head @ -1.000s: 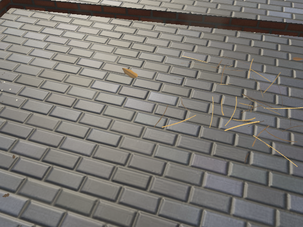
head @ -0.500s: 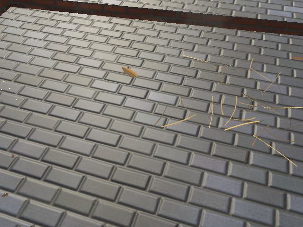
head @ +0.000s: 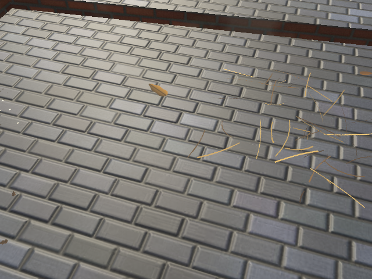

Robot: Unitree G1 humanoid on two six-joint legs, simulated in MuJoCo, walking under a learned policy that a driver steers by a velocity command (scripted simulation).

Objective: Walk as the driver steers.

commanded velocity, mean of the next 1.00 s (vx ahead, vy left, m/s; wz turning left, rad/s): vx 0.01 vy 0.00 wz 0.00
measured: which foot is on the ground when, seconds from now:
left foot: down 0.00-1.00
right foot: down 0.00-1.00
